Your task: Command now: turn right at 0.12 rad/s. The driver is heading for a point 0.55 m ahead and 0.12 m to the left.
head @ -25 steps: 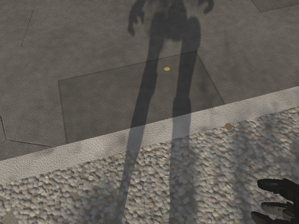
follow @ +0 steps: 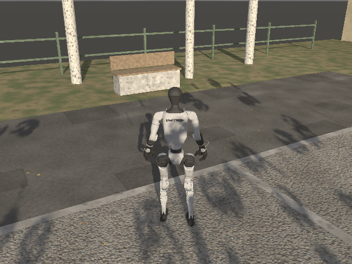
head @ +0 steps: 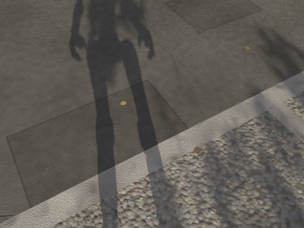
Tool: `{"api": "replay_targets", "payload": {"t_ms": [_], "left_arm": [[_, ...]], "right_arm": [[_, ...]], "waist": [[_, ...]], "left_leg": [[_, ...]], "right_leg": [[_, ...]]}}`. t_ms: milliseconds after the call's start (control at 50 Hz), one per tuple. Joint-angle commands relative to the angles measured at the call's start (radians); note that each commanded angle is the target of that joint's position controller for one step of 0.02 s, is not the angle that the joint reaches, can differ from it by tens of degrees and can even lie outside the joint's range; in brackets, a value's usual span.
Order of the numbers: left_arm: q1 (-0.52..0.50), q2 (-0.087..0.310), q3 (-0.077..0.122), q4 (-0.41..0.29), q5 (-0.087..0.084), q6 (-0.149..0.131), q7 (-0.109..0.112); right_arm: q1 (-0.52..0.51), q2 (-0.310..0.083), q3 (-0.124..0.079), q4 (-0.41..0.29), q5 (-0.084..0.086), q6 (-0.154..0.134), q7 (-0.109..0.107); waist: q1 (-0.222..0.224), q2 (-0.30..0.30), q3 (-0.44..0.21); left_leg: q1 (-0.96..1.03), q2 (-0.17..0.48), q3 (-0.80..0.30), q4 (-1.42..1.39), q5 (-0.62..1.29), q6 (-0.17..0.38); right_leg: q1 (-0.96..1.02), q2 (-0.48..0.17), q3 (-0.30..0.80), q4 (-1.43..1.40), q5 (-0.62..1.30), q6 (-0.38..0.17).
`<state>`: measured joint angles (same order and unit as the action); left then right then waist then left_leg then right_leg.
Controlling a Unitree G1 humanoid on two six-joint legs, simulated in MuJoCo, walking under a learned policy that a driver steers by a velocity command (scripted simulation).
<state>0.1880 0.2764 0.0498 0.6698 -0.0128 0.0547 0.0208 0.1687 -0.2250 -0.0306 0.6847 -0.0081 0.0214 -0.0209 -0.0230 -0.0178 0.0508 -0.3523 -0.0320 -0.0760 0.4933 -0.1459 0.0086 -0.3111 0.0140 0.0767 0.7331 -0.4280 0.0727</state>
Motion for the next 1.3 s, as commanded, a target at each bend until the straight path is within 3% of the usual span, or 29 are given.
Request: {"api": "replay_targets", "payload": {"t_ms": [20, 40, 60, 80, 100, 120, 180, 380, 520, 800, 820, 840, 860, 880, 900, 940, 980, 1020, 1040, 1060, 1080, 1100, 1120, 1140, 1160, 1180, 1220, 1260, 1300], "left_arm": [[0.062, 0.066, 0.023, -0.024, 0.004, -0.023, -0.006], [0.058, 0.081, 0.023, -0.026, 0.019, -0.025, -0.007], [0.057, 0.118, 0.026, -0.040, 0.036, -0.028, -0.003], [0.044, 0.127, 0.030, -0.007, 0.047, -0.036, -0.009], [-0.006, 0.056, 0.010, -0.032, 0.049, -0.048, -0.015], [-0.014, 0.029, 0.000, -0.025, 0.053, -0.057, -0.015], [0.030, 0.059, 0.004, -0.001, 0.036, -0.078, -0.009], [0.086, 0.031, 0.000, 0.039, 0.022, -0.083, -0.001], [0.100, 0.021, 0.002, 0.076, 0.018, -0.083, -0.002], [0.135, 0.024, 0.005, 0.185, 0.014, -0.086, 0.005], [0.177, 0.028, 0.009, 0.209, 0.011, -0.083, 0.007], [0.199, 0.081, 0.026, 0.213, -0.001, -0.078, 0.011], [0.236, 0.134, 0.040, 0.210, -0.011, -0.082, 0.013], [0.223, 0.181, 0.054, 0.203, -0.016, -0.098, 0.017], [0.205, 0.161, 0.048, 0.196, -0.008, -0.119, 0.020], [0.188, 0.113, 0.038, 0.193, -0.009, -0.144, 0.014], [0.191, 0.111, 0.040, 0.189, -0.017, -0.141, 0.004], [0.176, 0.134, 0.045, 0.182, -0.022, -0.136, -0.004], [0.180, 0.147, 0.054, 0.214, 0.058, -0.134, -0.020], [0.165, 0.138, 0.056, 0.214, 0.057, -0.134, -0.027], [0.142, 0.138, 0.055, 0.212, 0.053, -0.138, -0.028], [0.106, 0.119, 0.047, 0.207, 0.061, -0.143, -0.030], [0.043, -0.020, 0.011, 0.140, 0.057, -0.154, -0.030], [0.034, -0.023, 0.011, 0.105, 0.036, -0.162, -0.034], [0.024, 0.024, 0.017, 0.092, 0.030, -0.158, -0.041], [0.025, 0.066, 0.023, 0.108, 0.041, -0.157, -0.054], [0.072, 0.049, 0.020, 0.131, 0.069, -0.138, -0.071], [0.035, 0.029, 0.011, 0.114, 0.066, -0.115, -0.085], [-0.047, 0.032, 0.008, 0.087, 0.057, -0.102, -0.085]], "right_arm": [[0.004, -0.161, -0.042, -0.048, 0.015, -0.008, -0.007], [0.038, -0.152, -0.040, -0.035, 0.015, -0.015, -0.006], [0.040, -0.133, -0.033, -0.038, 0.002, -0.027, -0.001], [0.023, -0.085, -0.025, -0.055, -0.006, -0.040, 0.004], [-0.022, -0.106, -0.027, -0.053, -0.021, -0.045, 0.004], [-0.036, -0.101, -0.030, -0.049, -0.021, -0.046, 0.006], [-0.012, -0.098, -0.034, -0.025, -0.011, -0.042, 0.001], [0.011, -0.094, -0.040, 0.038, -0.002, -0.040, -0.007], [0.013, -0.098, -0.044, 0.083, 0.002, -0.030, -0.019], [0.004, -0.095, -0.047, 0.208, 0.007, -0.013, -0.032], [0.030, -0.079, -0.044, 0.233, 0.009, -0.011, -0.031], [0.017, -0.090, -0.049, 0.235, 0.022, -0.014, -0.028], [-0.066, -0.104, -0.050, 0.198, 0.036, -0.030, -0.020], [-0.164, -0.098, -0.043, 0.145, 0.055, -0.057, -0.010], [-0.198, -0.114, -0.047, 0.127, 0.064, -0.083, -0.002], [-0.165, -0.110, -0.047, 0.139, 0.055, -0.123, 0.019], [-0.155, -0.093, -0.043, 0.153, 0.044, -0.141, 0.036], [-0.126, -0.073, -0.035, 0.167, 0.043, -0.142, 0.048], [-0.088, -0.066, -0.037, 0.153, -0.037, -0.093, 0.076], [-0.007, -0.077, -0.047, 0.177, -0.037, -0.071, 0.079], [0.130, -0.112, -0.064, 0.216, -0.030, -0.064, 0.069], [0.355, -0.170, -0.087, 0.279, -0.032, -0.073, 0.053], [0.541, -0.308, -0.106, 0.306, -0.058, -0.088, 0.036], [0.399, -0.249, -0.078, 0.282, -0.056, -0.090, 0.035], [0.233, -0.238, -0.074, 0.238, -0.044, -0.088, 0.035], [0.166, -0.186, -0.063, 0.216, -0.030, -0.096, 0.042], [0.143, -0.133, -0.042, 0.221, -0.021, -0.109, 0.042], [0.194, -0.109, -0.034, 0.250, -0.018, -0.123, 0.037], [0.245, -0.116, -0.034, 0.267, -0.011, -0.131, 0.037]], "waist": [[0.024, 0.207, -0.142], [0.019, 0.173, -0.136], [0.010, 0.084, -0.139], [-0.027, -0.142, -0.121], [-0.005, -0.127, -0.082], [-0.007, -0.111, -0.066], [-0.001, -0.071, -0.025], [0.014, 0.018, -0.047], [0.016, 0.019, -0.067], [0.016, 0.014, -0.039], [0.023, -0.010, -0.076], [0.046, -0.068, -0.034], [0.085, -0.137, 0.051], [0.108, -0.199, 0.154], [0.104, -0.163, 0.202], [0.082, -0.098, 0.157], [0.083, -0.085, 0.076], [0.061, -0.117, 0.049], [0.034, -0.140, 0.024], [-0.006, -0.122, 0.031], [-0.076, -0.067, 0.002], [-0.197, 0.060, -0.078], [-0.248, 0.390, -0.176], [-0.150, 0.316, -0.102], [-0.058, 0.174, -0.001], [-0.030, 0.061, -0.004], [0.025, 0.087, -0.013], [0.027, 0.109, 0.028], [0.016, 0.068, 0.071]], "left_leg": [[0.113, 0.186, -0.226, -0.144, -0.065, 0.156], [0.056, 0.170, -0.207, -0.131, -0.105, 0.110], [-0.016, 0.138, -0.154, -0.063, -0.132, 0.058], [0.034, 0.037, -0.006, -0.024, -0.160, 0.000], [0.097, 0.038, -0.004, -0.006, -0.102, -0.034], [0.127, 0.040, -0.010, -0.013, -0.056, -0.037], [0.150, 0.049, -0.029, -0.010, -0.003, -0.022], [0.169, 0.059, -0.040, -0.005, 0.100, -0.022], [0.191, 0.063, -0.042, 0.011, 0.155, -0.017], [0.213, 0.058, -0.034, -0.007, 0.150, -0.015], [0.211, 0.016, 0.014, 0.020, -0.054, -0.015], [0.107, -0.037, 0.077, 0.109, -0.321, -0.013], [-0.082, -0.038, 0.107, 0.210, -0.386, -0.009], [-0.232, 0.032, 0.075, 0.325, -0.318, 0.010], [-0.365, 0.090, 0.019, 0.397, -0.309, 0.028], [-0.478, 0.147, 0.002, 0.378, -0.242, 0.050], [-0.327, 0.125, 0.062, 0.232, -0.177, 0.042], [-0.103, 0.078, 0.132, 0.139, -0.120, 0.017], [0.048, 0.024, 0.213, 0.089, -0.144, 0.020], [0.214, 0.004, 0.246, 0.070, -0.093, 0.022], [0.386, -0.022, 0.252, 0.059, -0.128, 0.029], [0.609, 0.026, 0.170, 0.029, -0.221, 0.046], [0.691, 0.346, -0.342, -0.200, -0.732, 0.114], [0.533, 0.418, -0.769, -0.422, -0.923, 0.166], [0.445, 0.439, -0.654, -0.376, -0.853, 0.174], [0.367, 0.384, -0.500, -0.345, -0.687, 0.164], [0.263, 0.282, -0.311, -0.384, -0.524, 0.139], [0.234, 0.248, -0.229, -0.425, -0.432, 0.153], [0.254, 0.239, -0.173, -0.458, -0.334, 0.171]], "right_leg": [[0.121, 0.023, -0.064, -0.298, 0.172, -0.050], [0.182, -0.002, -0.031, -0.319, 0.224, -0.080], [0.230, -0.098, 0.066, -0.318, 0.277, -0.121], [0.080, -0.146, 0.132, -0.339, 0.160, -0.176], [-0.003, -0.146, 0.148, -0.387, 0.070, -0.186], [-0.030, -0.129, 0.133, -0.394, 0.016, -0.162], [-0.053, -0.092, 0.099, -0.378, 0.039, -0.122], [0.008, -0.057, 0.058, -0.328, 0.199, -0.120], [0.035, -0.043, 0.036, -0.315, 0.293, -0.115], [0.043, -0.034, 0.018, -0.343, 0.298, -0.108], [0.067, -0.031, 0.025, -0.381, 0.076, -0.126], [0.075, -0.068, 0.106, -0.438, -0.251, -0.179], [0.103, -0.192, 0.287, -0.557, -0.500, -0.255], [0.099, -0.340, 0.482, -0.664, -0.556, -0.335], [0.158, -0.389, 0.543, -0.689, -0.452, -0.367], [0.327, -0.372, 0.447, -0.645, -0.229, -0.332], [0.323, -0.286, 0.273, -0.621, -0.075, -0.277], [0.181, -0.229, 0.161, -0.609, -0.034, -0.264], [0.101, -0.191, 0.111, -0.605, -0.093, -0.269], [-0.012, -0.187, 0.089, -0.558, -0.093, -0.268], [-0.102, -0.161, 0.054, -0.428, 0.032, -0.259], [-0.220, -0.092, -0.029, -0.096, 0.198, -0.240], [-0.423, 0.026, -0.097, 0.380, -0.074, -0.189], [-0.564, 0.086, 0.078, 0.552, -0.048, -0.209], [-0.624, -0.028, 0.069, 0.605, 0.083, -0.221], [-0.560, -0.092, 0.029, 0.554, 0.186, -0.210], [-0.444, -0.139, -0.006, 0.468, 0.231, -0.168], [-0.470, -0.149, -0.039, 0.459, 0.288, -0.139], [-0.551, -0.153, -0.065, 0.403, 0.343, -0.118]]}}
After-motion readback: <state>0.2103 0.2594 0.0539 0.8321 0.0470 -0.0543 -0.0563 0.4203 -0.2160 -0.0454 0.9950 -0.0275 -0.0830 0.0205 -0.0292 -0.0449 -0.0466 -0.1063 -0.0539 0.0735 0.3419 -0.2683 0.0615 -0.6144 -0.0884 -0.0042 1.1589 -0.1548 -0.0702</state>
